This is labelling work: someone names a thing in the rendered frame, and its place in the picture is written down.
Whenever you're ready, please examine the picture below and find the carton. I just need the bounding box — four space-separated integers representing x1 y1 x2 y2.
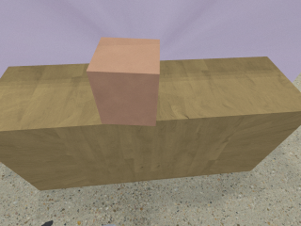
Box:
86 37 160 126

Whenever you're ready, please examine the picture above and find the pedestal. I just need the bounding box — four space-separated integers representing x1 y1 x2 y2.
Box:
0 56 301 191

